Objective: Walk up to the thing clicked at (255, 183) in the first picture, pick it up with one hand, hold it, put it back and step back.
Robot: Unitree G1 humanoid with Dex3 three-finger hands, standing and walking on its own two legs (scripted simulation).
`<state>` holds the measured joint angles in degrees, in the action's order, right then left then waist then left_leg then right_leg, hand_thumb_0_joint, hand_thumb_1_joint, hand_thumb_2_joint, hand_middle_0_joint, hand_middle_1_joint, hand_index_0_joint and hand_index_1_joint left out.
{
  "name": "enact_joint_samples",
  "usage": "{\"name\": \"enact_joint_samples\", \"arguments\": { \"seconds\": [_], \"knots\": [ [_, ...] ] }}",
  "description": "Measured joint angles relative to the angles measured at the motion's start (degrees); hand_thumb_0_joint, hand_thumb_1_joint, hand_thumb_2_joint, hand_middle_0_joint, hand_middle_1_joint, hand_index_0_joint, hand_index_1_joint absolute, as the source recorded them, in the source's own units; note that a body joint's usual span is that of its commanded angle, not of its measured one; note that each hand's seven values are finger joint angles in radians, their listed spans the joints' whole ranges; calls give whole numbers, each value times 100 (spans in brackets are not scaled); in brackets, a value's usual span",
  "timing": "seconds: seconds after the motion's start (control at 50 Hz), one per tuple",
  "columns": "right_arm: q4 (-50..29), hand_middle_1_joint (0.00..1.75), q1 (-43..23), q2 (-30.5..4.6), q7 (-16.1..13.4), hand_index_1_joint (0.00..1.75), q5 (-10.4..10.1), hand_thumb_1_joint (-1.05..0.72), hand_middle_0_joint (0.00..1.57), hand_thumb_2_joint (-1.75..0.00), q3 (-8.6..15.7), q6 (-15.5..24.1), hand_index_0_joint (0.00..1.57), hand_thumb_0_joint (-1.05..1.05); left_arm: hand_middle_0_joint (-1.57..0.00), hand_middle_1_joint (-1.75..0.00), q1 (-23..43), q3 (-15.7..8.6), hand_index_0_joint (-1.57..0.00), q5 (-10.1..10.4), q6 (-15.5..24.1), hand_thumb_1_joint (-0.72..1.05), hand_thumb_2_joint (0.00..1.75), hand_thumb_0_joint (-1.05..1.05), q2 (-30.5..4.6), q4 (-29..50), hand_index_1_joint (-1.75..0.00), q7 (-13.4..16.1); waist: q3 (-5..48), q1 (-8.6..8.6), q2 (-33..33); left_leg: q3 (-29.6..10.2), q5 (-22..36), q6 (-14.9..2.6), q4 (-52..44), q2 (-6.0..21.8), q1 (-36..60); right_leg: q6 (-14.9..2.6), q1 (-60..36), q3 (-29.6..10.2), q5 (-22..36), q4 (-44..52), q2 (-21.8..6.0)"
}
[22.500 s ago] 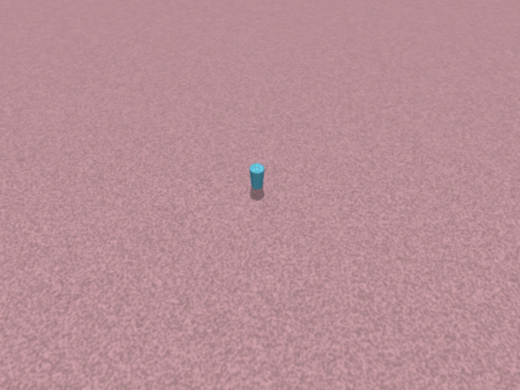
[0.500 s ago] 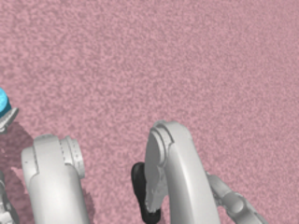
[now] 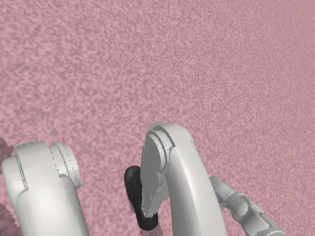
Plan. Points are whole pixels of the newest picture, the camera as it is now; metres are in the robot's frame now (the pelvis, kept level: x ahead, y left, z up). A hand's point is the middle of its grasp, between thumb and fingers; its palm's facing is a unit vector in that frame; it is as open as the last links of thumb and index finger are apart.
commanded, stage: lower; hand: left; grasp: from the side
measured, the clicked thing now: out of the picture +0.40 +0.31 -0.19
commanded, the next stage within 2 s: loosen in 0.44 s
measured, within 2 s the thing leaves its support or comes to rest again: rests again in 0.34 s
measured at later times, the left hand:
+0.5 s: hand out of the picture +0.40 +0.31 -0.19, palm faces +0.47 -0.88 -0.01, open 10.0 cm
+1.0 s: hand out of the picture +0.40 +0.31 -0.18, palm faces +0.45 -0.89 +0.00, open 14.1 cm
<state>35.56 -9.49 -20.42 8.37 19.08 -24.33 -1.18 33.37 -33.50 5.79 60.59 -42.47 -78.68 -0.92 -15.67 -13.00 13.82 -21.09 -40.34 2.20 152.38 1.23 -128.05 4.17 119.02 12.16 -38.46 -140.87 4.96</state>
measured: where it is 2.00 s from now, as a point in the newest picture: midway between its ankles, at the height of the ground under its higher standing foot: (103, 226)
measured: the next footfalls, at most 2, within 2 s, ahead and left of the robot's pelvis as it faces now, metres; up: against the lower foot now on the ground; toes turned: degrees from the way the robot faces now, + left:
none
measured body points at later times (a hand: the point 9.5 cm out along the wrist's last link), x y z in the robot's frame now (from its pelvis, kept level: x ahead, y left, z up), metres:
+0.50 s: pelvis +0.00 +0.01 +0.00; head +0.22 +0.20 +0.33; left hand +0.37 +0.36 -0.18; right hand +0.18 -0.24 -0.04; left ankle +0.08 +0.13 -0.25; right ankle +0.13 -0.12 -0.25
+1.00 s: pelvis -0.01 +0.01 +0.00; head +0.21 +0.20 +0.33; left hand +0.37 +0.36 -0.18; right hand +0.17 -0.23 -0.03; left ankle +0.08 +0.13 -0.25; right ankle +0.13 -0.12 -0.25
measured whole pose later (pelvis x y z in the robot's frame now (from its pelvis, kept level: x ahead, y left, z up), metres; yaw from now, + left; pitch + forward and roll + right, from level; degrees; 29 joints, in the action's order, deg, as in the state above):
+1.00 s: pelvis -0.01 +0.01 +0.00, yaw -2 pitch +10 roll -18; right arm 32.7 -11.2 -20.6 8.7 20.7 -28.8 -1.0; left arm 33.4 -31.4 6.0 64.6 -46.9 -82.7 1.9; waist -17.4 -12.8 16.3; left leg -23.9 -40.7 0.9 154.0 1.9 -126.8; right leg 4.5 116.7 14.3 -37.1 -139.5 6.5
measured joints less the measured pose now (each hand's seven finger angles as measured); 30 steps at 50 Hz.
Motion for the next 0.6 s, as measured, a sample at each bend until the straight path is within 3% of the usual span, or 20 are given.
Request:
{"name": "enact_joint_samples", "arguments": {
  "seconds": [0.6],
  "knots": [
    [-186,30,-208,2,29,30,181,-90,20,-90,-362,26,21,0,-74,-97,-59,109,-72,-58,327,-34,103,1,-332,-276,-96,319,-227,30,253,-243,-60,-73,158,15,100,36,-200,176,56,80,105]
  ]
}}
